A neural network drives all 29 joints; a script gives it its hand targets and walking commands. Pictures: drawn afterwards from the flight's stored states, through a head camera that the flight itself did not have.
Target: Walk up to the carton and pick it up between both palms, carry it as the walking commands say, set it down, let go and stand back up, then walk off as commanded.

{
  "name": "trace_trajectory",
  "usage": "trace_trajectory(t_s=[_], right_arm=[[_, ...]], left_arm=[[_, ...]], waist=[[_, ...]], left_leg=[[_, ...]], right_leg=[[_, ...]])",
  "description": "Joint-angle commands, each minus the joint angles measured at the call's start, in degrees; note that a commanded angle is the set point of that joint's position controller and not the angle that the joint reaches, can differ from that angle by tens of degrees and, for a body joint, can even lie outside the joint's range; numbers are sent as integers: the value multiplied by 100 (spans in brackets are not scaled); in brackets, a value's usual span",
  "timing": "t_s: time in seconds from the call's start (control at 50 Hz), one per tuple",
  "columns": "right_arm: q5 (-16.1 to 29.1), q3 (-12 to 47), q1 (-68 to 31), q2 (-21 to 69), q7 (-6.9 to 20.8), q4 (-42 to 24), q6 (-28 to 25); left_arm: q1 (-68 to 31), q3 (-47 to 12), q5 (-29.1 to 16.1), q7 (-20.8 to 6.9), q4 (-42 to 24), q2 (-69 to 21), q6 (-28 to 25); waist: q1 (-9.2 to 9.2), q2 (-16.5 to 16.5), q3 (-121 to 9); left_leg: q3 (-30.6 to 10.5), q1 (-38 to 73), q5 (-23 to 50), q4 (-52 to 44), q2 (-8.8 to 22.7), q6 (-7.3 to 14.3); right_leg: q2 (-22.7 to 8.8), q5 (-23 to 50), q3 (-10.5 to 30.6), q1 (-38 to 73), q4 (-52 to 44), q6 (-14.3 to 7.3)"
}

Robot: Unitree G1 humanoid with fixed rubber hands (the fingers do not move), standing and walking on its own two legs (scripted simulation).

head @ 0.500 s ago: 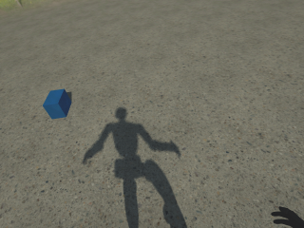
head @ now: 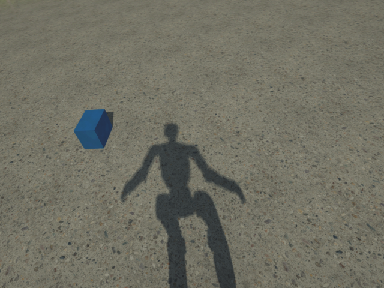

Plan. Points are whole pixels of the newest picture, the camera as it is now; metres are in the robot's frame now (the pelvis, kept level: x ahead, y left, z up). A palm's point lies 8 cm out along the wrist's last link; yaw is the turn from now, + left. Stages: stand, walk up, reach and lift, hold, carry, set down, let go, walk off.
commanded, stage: walk up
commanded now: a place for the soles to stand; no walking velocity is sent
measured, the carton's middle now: (94, 128) +1.42 +0.83 -0.66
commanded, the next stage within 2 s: none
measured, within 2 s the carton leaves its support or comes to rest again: neither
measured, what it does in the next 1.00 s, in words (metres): walks ahead: left foot, then right foot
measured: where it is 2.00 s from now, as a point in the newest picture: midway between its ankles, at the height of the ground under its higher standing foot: (101, 207)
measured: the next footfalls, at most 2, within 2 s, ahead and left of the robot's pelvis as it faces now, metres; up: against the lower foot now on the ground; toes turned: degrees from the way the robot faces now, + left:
left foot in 0.32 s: +0.30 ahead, +0.25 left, +0.00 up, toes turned +8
right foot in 0.66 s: +0.46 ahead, +0.08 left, +0.00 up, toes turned -5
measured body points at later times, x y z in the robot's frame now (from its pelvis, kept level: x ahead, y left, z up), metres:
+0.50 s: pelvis +0.23 +0.15 +0.01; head +0.25 +0.15 +0.46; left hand +0.26 +0.51 -0.08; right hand +0.40 -0.18 -0.06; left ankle +0.26 +0.25 -0.72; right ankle +0.25 -0.01 -0.67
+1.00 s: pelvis +0.43 +0.30 -0.01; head +0.43 +0.28 +0.44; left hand +0.43 +0.71 -0.05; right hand +0.62 -0.03 -0.07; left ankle +0.51 +0.46 -0.72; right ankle +0.42 +0.09 -0.72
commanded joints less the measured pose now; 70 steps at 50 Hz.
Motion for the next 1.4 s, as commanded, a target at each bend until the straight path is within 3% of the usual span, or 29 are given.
trace_trajectory(t_s=[0.0,0.1,0.28,0.3,0.32,0.34,0.36,0.38,0.44,0.52,0.6,0.62,0.64,0.66,0.68,0.72,0.8,0.94,0.98,1.0,1.02,1.04,1.14,1.2,1.22,1.24,1.26,1.3,1.38], right_arm=[[-10,-285,-604,-1221,-30,-443,-152],[-57,-204,-938,-884,203,-336,-85],[100,-294,-1318,-826,328,-259,-73],[56,-380,-825,-1012,243,-114,-86],[-9,-550,92,-1431,93,96,-116],[94,-660,391,-2080,-50,28,-147],[193,-613,-29,-1873,-97,-68,-165],[186,-511,-288,-1516,-132,-191,-166],[67,-326,-764,-1016,-155,-379,-217],[-18,-285,-624,-949,-112,-537,-225],[25,-212,-914,-863,-72,-716,-145],[13,-137,-923,-710,-72,-758,-158],[36,-66,-883,-491,-88,-838,-215],[21,-86,-500,-558,-119,-874,-182],[11,-248,-544,-1117,-168,-716,-88],[-21,-299,-439,-1155,-156,-581,-55],[-69,-284,-386,-941,41,-397,27],[36,-429,-211,-866,213,-256,47],[-2,-572,586,-1134,64,5,-1],[-32,-680,1013,-1843,-53,-83,-55],[29,-678,577,-2019,-107,-227,-104],[84,-561,145,-1752,-176,-367,-108],[-70,-319,-247,-1126,-214,-582,-114],[-37,-268,-588,-984,-169,-769,-61],[-22,-186,-576,-761,-154,-847,-69],[22,-85,-579,-417,-166,-992,-115],[-20,-124,-398,-579,-205,-1052,-61],[-17,-330,-376,-1186,-234,-825,23],[-61,-323,-278,-997,-105,-672,55]], left_arm=[[507,519,-100,111,-215,1802,-12],[410,481,-30,31,-105,1636,-78],[91,381,-57,19,-64,1893,67],[276,275,-100,16,-31,1683,102],[560,122,-156,10,-91,1275,128],[249,33,-176,34,-370,951,105],[211,99,-223,102,-187,1272,170],[368,83,-261,74,-78,1281,157],[891,148,-165,13,206,1271,149],[463,121,-110,-20,37,1033,151],[626,231,-100,-39,96,970,88],[1075,360,-78,20,179,1192,76],[1688,516,-19,111,246,1567,53],[1581,579,-5,166,26,2060,40],[1178,591,-120,171,-110,2062,87],[731,523,-156,176,-257,1715,108],[423,502,-54,106,-290,1718,44],[-120,502,54,56,-367,1955,150],[83,274,75,79,-300,1403,266],[-16,129,-57,117,-522,836,272],[-95,171,-99,218,-452,1043,312],[65,187,-161,217,-287,1289,274],[592,195,-128,112,23,1158,180],[932,205,-133,108,66,950,104],[1299,341,-72,160,121,1208,73],[1785,525,29,247,112,1690,34],[1514,605,52,318,-143,2249,25],[933,560,-108,316,-327,1970,85],[605,495,-54,263,-421,1767,74]], waist=[[479,-655,11],[397,-1035,299],[70,-1267,108],[-159,-702,-242],[-532,524,-865],[-738,1903,-822],[-422,571,-813],[-214,269,-516],[141,608,-145],[38,807,-13],[417,242,27],[751,-146,-153],[1140,-1121,-395],[922,-1721,-544],[793,-949,-409],[578,-590,-107],[327,-1056,169],[-55,-1392,169],[-429,-57,-103],[-734,1905,-113],[-495,1064,-93],[-235,554,96],[60,946,164],[459,649,31],[729,135,-207],[1059,-1096,-433],[842,-1327,-371],[590,-322,-122],[357,-989,179]], left_leg=[[-585,-2834,219,1333,844,-213],[-72,-1878,854,-45,1130,-358],[863,575,1071,-1964,668,-79],[788,1484,739,-2243,468,56],[-265,2764,-250,-2811,936,365],[-2760,3141,-928,-3907,2271,836],[-2293,2538,-653,-3709,2427,1084],[-1834,2055,-103,-3562,2267,1089],[-577,1090,1046,-3359,1600,1014],[-420,674,975,-3530,1726,1291],[3,-366,237,-3086,1451,875],[170,-931,745,-2309,1266,612],[640,-1510,1066,-670,822,254],[443,-2605,-638,684,269,-164],[-229,-2580,-577,1328,704,-291],[-416,-2567,-151,1505,1087,-273],[-101,-1623,159,386,1180,-312],[964,652,850,-1245,794,-251],[858,1746,-114,-1978,434,-75],[-2488,2082,-2000,-3938,2115,507],[-2936,1627,-2224,-4138,2517,1055],[-2500,1293,-1859,-3822,2473,1154],[-646,427,1026,-3085,1890,1230],[-75,-412,726,-2533,1657,1004],[158,-1139,691,-1734,1414,688],[640,-1909,676,40,930,240],[296,-2913,-643,1078,590,-115],[-343,-2785,-476,1662,1188,-229],[-169,-2065,-153,854,1306,-275]], right_leg=[[-2276,-2976,3461,2262,-2493,-1266],[-1556,-945,1186,1243,-2500,-975],[-1396,346,-14,721,-1501,-621],[-1127,1094,-281,544,-290,-481],[-630,591,-399,-395,1713,-181],[281,-2005,144,-2144,2908,127],[-51,-1617,957,-1961,3157,18],[-167,-1323,1018,-1825,3039,-18],[-384,-901,795,-1017,1992,109],[-280,-720,363,-492,802,160],[106,387,100,1290,-515,36],[55,181,437,2338,-673,-103],[-826,-880,1675,3059,-1369,-406],[-2314,-2372,4388,3337,-2165,-1117],[-2493,-2866,4454,2872,-2218,-1552],[-2164,-2380,3475,2170,-2159,-1470],[-1572,-1266,1678,839,-2005,-1096],[-1123,-2038,633,-589,-1416,-694],[-566,-1823,85,-1035,753,-440],[486,-2374,-90,-2463,2832,11],[242,-1971,1055,-2450,3329,55],[45,-1589,1186,-2322,3359,58],[-52,-1475,381,-586,1333,118],[222,-267,109,1052,-375,-10],[157,-186,546,2238,-673,-131],[-886,-1299,2280,2948,-1422,-485],[-2342,-2167,4648,2848,-2079,-1172],[-2243,-1823,3993,2246,-1660,-1590],[-1605,-414,2244,1008,-1324,-1246]])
